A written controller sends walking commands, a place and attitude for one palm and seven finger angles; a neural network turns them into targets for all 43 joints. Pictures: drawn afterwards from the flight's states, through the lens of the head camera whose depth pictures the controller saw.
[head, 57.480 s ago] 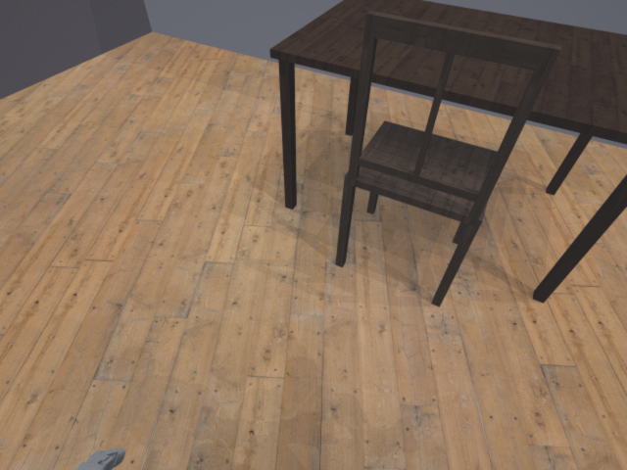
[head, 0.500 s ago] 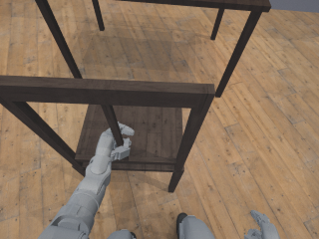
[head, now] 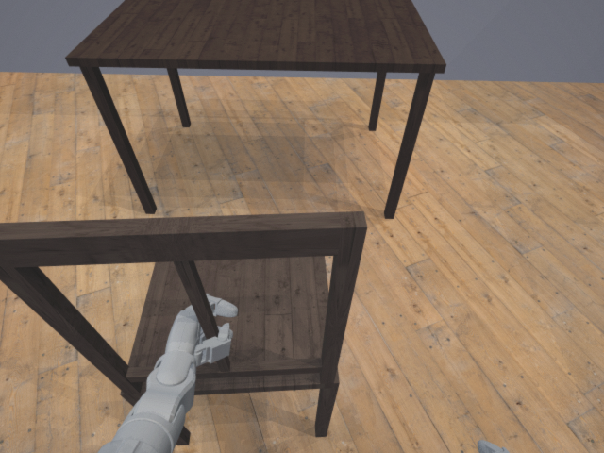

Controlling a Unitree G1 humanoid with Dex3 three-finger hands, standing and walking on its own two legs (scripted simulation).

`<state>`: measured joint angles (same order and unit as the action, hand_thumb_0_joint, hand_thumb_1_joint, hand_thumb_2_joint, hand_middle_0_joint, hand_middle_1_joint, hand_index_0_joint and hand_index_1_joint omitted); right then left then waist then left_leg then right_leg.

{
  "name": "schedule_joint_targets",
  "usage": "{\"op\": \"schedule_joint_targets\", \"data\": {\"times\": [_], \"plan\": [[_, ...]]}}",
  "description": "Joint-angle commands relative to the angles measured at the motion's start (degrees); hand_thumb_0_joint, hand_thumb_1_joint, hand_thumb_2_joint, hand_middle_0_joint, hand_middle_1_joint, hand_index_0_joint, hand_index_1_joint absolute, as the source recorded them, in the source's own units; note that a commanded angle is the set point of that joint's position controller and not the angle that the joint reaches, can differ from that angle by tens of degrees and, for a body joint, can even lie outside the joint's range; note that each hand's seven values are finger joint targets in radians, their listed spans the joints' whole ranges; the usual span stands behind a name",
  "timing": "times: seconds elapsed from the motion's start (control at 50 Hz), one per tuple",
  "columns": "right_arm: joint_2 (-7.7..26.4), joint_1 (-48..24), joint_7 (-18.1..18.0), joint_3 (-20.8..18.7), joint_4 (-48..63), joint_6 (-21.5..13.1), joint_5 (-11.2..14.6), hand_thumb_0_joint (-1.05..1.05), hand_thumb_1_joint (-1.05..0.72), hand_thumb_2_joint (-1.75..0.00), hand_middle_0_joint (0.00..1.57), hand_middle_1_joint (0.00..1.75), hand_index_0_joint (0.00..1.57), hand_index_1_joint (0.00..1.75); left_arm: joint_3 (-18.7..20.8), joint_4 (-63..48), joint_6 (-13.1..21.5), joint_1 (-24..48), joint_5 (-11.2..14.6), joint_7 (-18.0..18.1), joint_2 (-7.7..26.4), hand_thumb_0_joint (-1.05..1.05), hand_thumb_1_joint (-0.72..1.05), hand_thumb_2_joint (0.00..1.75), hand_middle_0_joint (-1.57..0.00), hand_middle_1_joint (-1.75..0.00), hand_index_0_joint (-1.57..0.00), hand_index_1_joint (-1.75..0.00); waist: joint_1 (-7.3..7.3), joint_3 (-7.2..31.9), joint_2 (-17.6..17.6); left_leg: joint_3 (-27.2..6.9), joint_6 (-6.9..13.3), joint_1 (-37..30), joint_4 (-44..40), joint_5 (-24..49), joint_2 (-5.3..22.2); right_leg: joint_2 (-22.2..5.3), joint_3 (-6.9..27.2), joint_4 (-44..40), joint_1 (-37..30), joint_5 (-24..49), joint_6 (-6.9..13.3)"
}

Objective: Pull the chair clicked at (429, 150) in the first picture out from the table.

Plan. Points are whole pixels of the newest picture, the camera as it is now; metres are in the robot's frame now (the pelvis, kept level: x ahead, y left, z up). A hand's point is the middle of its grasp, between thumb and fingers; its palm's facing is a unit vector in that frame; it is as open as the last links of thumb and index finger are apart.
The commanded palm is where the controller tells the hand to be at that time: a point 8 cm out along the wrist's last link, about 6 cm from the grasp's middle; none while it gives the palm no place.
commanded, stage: stop walking, hand still on the chair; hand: left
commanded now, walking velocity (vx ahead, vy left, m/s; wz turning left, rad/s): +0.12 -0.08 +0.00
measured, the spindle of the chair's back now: (208, 323) +0.31 +0.15 -0.04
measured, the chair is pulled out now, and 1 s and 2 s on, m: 0.71 0.75 0.75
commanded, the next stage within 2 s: open the thumb and straighten the fingers in 0.94 s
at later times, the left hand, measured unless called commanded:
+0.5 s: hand (212, 368) +0.25 +0.14 -0.06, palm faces +0.01 -0.99 -0.17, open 5.0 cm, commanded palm +0.24 +0.19 -0.05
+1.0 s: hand (211, 364) +0.26 +0.14 -0.06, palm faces -0.05 -0.99 -0.16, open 4.9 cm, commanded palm +0.24 +0.19 -0.05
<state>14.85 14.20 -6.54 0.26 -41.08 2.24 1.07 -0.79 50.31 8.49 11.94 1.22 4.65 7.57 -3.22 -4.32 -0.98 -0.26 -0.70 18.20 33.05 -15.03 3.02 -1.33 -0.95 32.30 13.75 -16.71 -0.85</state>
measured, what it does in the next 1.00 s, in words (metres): stands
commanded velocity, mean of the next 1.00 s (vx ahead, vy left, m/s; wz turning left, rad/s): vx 0.02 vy -0.03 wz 0.00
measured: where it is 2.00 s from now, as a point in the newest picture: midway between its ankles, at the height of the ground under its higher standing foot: outside the picture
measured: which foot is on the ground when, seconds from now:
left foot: down 0.00-1.00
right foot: down 0.00-1.00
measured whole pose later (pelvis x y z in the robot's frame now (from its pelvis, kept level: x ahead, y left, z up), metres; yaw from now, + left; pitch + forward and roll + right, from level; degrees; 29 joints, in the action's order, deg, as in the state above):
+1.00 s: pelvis +0.02 +0.02 +0.01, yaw -2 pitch -2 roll -1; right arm 10.3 11.8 -5.7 3.4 -40.0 -1.1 0.4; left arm -4.9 37.1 8.2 -2.1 1.1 3.6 7.6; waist -0.5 -2.6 -1.2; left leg 0.2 -0.4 14.8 25.0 -8.7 1.4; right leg 0.0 -0.5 24.2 8.1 -14.6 -0.5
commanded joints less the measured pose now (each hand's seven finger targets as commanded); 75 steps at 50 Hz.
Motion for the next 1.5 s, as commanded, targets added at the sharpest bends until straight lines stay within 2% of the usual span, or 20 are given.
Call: {"op": "schedule_joint_targets", "data": {"times": [0.0, 0.1, 0.16, 0.26, 0.32, 0.36, 0.42, 0.48, 0.54, 0.7, 0.98, 1.02, 1.04, 1.06, 1.18, 1.24, 1.26, 1.3, 1.42, 1.48], "plan": [[4.2, -3.7, -0.9, -0.9, 6.5, -2.7, -0.4, 0.0, -0.9, -0.9, 0.2, 0.3, 0.2, 0.3, 1.1, -12.8, 3.9, 16.3, -0.2, 0.9, 8.0, 0.0, 0.9, 0.9, -0.5, -1.45, -0.5, -1.45, 0.71, 5.7, 4.1, -2.5, 2.0, -9.6, -2.0, -8.9, 0.2, -6.7, 5.6, -14.6, 13.3, -22.0, 3.8], [4.1, -5.7, -0.5, -0.3, 8.5, -4.3, 0.2, 0.0, -0.9, -0.9, 0.2, 0.3, 0.2, 0.3, -0.4, -17.6, 3.8, 10.9, 0.8, 0.6, 5.9, 0.0, 0.9, 0.9, -0.5, -1.45, -0.5, -1.45, 2.44, 6.2, -8.9, -18.8, 7.2, 3.5, -24.9, -27.2, 9.6, 2.2, -0.9, 5.4, -0.7, -8.6, 1.0], [4.2, -5.6, 0.4, -0.2, 8.3, -4.4, -0.1, 0.0, -0.9, -0.9, 0.2, 0.3, 0.2, 0.3, -1.4, -17.4, 3.2, 8.2, 0.8, 0.1, 4.7, 0.0, 0.9, 0.9, -0.5, -1.45, -0.5, -1.45, 3.15, 6.6, -13.1, -15.5, 7.5, 5.6, -25.1, -28.8, 10.4, 2.4, -1.7, 5.5, -4.7, -6.7, 1.3], [4.1, -2.1, 0.9, -0.5, 6.8, -5.3, -0.8, 0.0, -0.9, -0.9, 0.2, 0.3, 0.2, 0.3, -1.3, -19.5, 3.3, 7.3, 0.1, -0.6, 6.3, 0.0, 0.9, 0.9, -0.5, -1.45, -0.5, -1.45, 2.42, 9.2, -4.2, -7.7, 4.7, -1.7, -12.5, -13.4, 4.9, 0.0, 2.0, -13.2, -5.6, -3.1, 2.6], [4.2, -1.6, 0.6, -0.8, 5.8, -6.1, -0.2, 0.0, -0.9, -0.9, 0.2, 0.3, 0.2, 0.3, 0.3, -17.9, 2.5, 8.3, -0.3, -0.1, 8.4, 0.0, 0.9, 0.9, -0.5, -1.45, -0.5, -1.45, 1.14, 11.4, 11.1, -1.5, 1.5, -10.3, -0.5, -5.4, 0.1, -7.2, 11.1, -19.1, 5.2, -11.8, 5.0], [3.6, -2.7, 0.4, -0.6, 5.3, -6.4, -0.6, 0.0, -0.9, -0.9, 0.2, 0.3, 0.2, 0.3, 0.5, -17.7, 2.0, 8.1, -0.3, 0.1, 7.8, 0.0, 0.9, 0.9, -0.5, -1.45, -0.5, -1.45, 0.98, 10.3, 9.8, -1.4, 1.5, -12.6, 0.9, -0.7, 0.5, -8.5, 11.0, -19.1, 8.6, -9.5, 5.5], [3.9, -4.4, 0.4, -0.2, 5.5, -7.4, -0.8, 0.0, -0.9, -0.9, 0.2, 0.3, 0.2, 0.3, 1.6, -19.1, 2.0, 3.8, -0.3, 0.2, 8.6, 0.0, 0.9, 0.9, -0.5, -1.45, -0.5, -1.45, 1.58, 10.9, 1.4, -4.7, 2.4, -11.9, -6.8, 9.0, 2.8, -4.3, 6.4, -12.4, 2.1, 6.0, 2.5], [4.1, -5.1, 0.5, -0.5, 6.4, -6.9, -0.1, 0.0, -0.9, -0.9, 0.2, 0.3, 0.2, 0.3, 0.8, -17.7, 2.7, 0.8, 0.1, -0.6, 7.8, 0.0, 0.9, 0.9, -0.5, -1.45, -0.5, -1.45, 2.06, 8.6, 7.0, -4.9, 3.0, -9.5, -7.1, 8.6, 3.6, -4.5, 6.2, -13.9, 0.9, 5.2, 0.7], [3.8, -5.7, 0.5, -0.5, 6.3, -6.7, -0.4, 0.0, -0.9, -0.9, 0.2, 0.3, 0.2, 0.3, 0.8, -17.4, 2.7, -0.4, -0.3, -0.6, 7.9, 0.0, 0.9, 0.9, -0.5, -1.45, -0.5, -1.45, 2.1, 5.7, 2.5, -4.1, 2.7, -9.6, -7.3, 6.4, 2.7, -4.9, 7.2, -15.3, 3.3, 3.3, 1.6], [4.3, -5.5, 0.2, -0.6, 8.1, -6.4, -0.1, 0.0, -0.9, -0.9, 0.2, 0.3, 0.2, 0.3, -0.4, -20.8, 2.7, -2.1, -0.1, -0.6, 7.3, 0.0, 0.9, 0.9, -0.5, -1.45, -0.5, -1.45, 2.21, 9.7, 0.2, -5.4, 3.1, -12.5, -9.8, 12.7, 3.9, -3.8, 4.5, -12.8, 0.0, 7.5, 1.6], [3.9, -6.1, -0.1, 0.2, 8.5, -5.5, -0.7, 0.0, -0.9, -0.9, 0.2, 0.3, 0.2, 0.3, -1.7, -21.5, 1.8, -4.5, -0.4, -0.1, 5.9, 0.0, 0.9, 0.9, -0.5, -1.45, -0.5, -1.45, 2.66, 11.2, 2.5, -5.7, 3.2, -13.3, -10.3, 13.5, 4.0, -4.0, 3.8, -13.6, -0.4, 7.8, 1.5], [3.8, -6.3, -0.2, 0.2, 8.9, -5.6, -0.6, 0.0, -0.9, -0.9, 0.2, 0.3, 0.2, 0.3, 0.5, -27.0, 2.2, -2.5, -0.3, 0.3, 8.8, 0.0, 0.9, 0.9, -0.5, -1.45, -0.5, -1.45, 2.88, 11.4, 1.8, -5.9, 3.3, -13.5, -10.7, 13.1, 4.0, -4.1, 3.9, -13.7, -0.8, 7.5, 1.4], [5.8, -5.5, 2.4, -1.1, 8.7, -6.4, 1.9, 0.0, -0.9, -0.9, 0.2, 0.3, 0.2, 0.3, -2.8, -20.9, 0.0, -10.2, 2.3, -1.8, 3.4, 0.0, 0.78, 0.84, -0.5, -1.45, -0.5, -1.45, -0.93, 10.1, 8.1, -1.4, 2.6, -7.6, -9.1, 5.9, 1.6, -2.5, -1.7, -9.6, 3.5, 4.2, 0.8], [6.2, -6.1, 3.5, -1.1, 9.7, -6.8, 1.9, 0.0, -0.9, -0.9, 0.2, 0.3, 0.2, 0.3, -1.4, -25.5, 0.9, -7.2, 2.8, -2.7, 5.2, 0.0, 0.66, 0.78, -0.5, -1.45, -0.5, -1.45, 0.2, 10.0, 9.5, -1.2, 2.7, -4.0, -7.8, 3.2, 1.0, -2.1, -1.9, -7.9, 4.4, 3.3, 0.9], [5.2, -7.3, 4.7, -1.4, 13.8, -9.4, 1.4, 0.0, -0.9, -0.9, 0.2, 0.3, 0.2, 0.3, -0.7, -38.6, 3.1, -8.5, 1.4, -3.1, 7.5, 0.0, -0.07, 0.43, -0.5, -1.45, -0.5, -1.45, 1.15, 15.0, -6.1, -0.7, 2.5, -1.4, -2.4, -1.3, -0.6, -1.1, -2.0, -1.6, 9.4, -0.5, 1.9], [5.3, -6.9, 4.7, -1.5, 15.6, -10.2, 1.4, 0.0, -0.9, -0.9, 0.2, 0.3, 0.2, 0.3, -2.6, -40.0, 0.9, -14.6, 1.7, -2.5, 4.7, 0.0, -0.43, 0.26, -0.47, -1.38, -0.47, -1.38, 1.15, 16.0, -1.6, -1.6, 2.4, 0.3, -0.5, -1.2, -0.1, -0.7, -2.8, 0.7, 11.5, -0.8, 1.6], [6.4, -6.4, 4.5, -1.7, 14.5, -9.7, 1.4, 0.0, -0.9, -0.9, 0.2, 0.3, 0.2, 0.3, 0.6, -35.0, -0.5, -12.3, 1.9, -2.3, 7.5, 0.0, -0.55, 0.2, -0.45, -1.3, -0.45, -1.3, 0.24, 13.2, 0.7, -1.8, 2.5, 2.9, 0.5, -2.6, -0.2, -0.4, -2.6, 1.1, 14.0, -1.6, 1.3], [6.7, -5.9, 4.1, -1.9, 15.4, -9.6, 1.4, 0.0, -0.9, -0.9, 0.2, 0.3, 0.2, 0.3, -0.3, -35.8, -2.3, -12.1, 2.5, -2.8, 6.3, 0.0, -0.55, 0.2, -0.4, -1.16, -0.4, -1.16, -0.04, 14.2, 4.1, -1.9, 2.7, 4.5, 2.0, -3.0, -0.5, -0.2, -2.8, 2.0, 14.6, -1.9, 1.1], [6.5, -5.4, 2.8, -2.2, 17.8, -11.6, 1.4, 0.0, -0.9, -0.9, 0.2, 0.3, 0.2, 0.3, -2.1, -47.7, -3.5, -14.8, 2.9, -3.3, 5.4, 0.0, -0.55, 0.2, -0.25, -0.73, -0.25, -0.73, 0.73, 21.9, -2.5, -2.0, 2.4, 0.4, 5.4, 5.1, -0.4, -0.3, -3.0, 5.9, 15.3, 2.7, 1.5], [6.3, -4.4, 2.8, -2.1, 18.2, -11.7, 1.0, 0.0, -0.9, -0.9, 0.2, 0.3, 0.2, 0.3, -1.2, -48.6, -5.1, -21.1, 2.3, -2.3, 6.0, 0.0, -0.55, 0.2, -0.18, -0.51, -0.18, -0.51, 0.98, 22.0, 0.7, -1.9, 2.4, 1.8, 7.2, 9.3, -0.3, -0.1, -3.4, 7.5, 15.2, 7.1, 1.2]]}}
